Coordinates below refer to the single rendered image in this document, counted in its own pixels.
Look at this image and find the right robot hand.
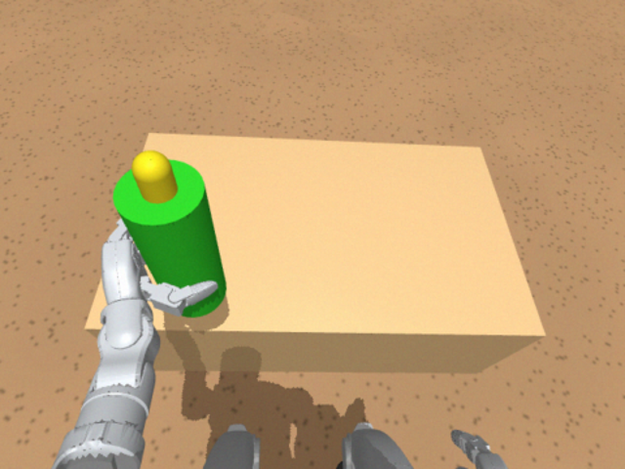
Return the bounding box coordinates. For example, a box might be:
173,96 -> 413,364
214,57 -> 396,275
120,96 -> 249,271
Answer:
451,430 -> 508,469

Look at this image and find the bottle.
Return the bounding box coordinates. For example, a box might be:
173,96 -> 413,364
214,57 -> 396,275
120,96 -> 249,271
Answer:
113,150 -> 227,318

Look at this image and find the left robot hand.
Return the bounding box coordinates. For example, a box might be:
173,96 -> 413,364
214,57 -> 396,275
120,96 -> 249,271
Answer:
102,218 -> 218,317

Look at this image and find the left robot arm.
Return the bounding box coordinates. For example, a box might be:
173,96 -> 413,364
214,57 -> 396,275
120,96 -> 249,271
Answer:
51,298 -> 160,469

